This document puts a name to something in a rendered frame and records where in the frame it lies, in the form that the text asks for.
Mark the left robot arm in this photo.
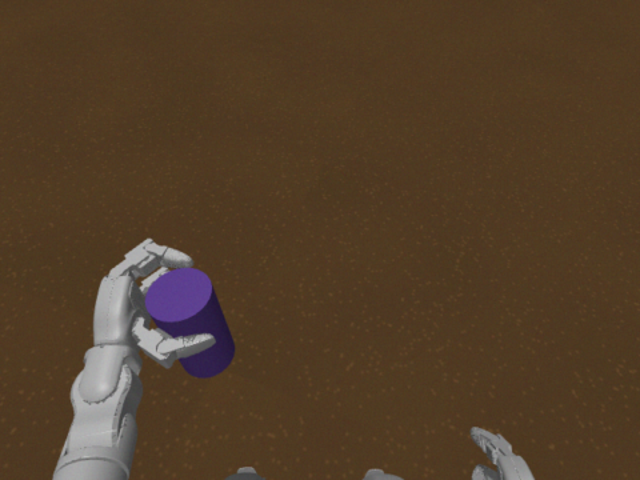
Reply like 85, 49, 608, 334
52, 343, 143, 480

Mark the can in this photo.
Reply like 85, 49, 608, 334
145, 268, 235, 378

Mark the left robot hand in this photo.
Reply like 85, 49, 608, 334
93, 238, 216, 369

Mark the right robot hand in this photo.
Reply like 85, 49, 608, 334
470, 427, 535, 480

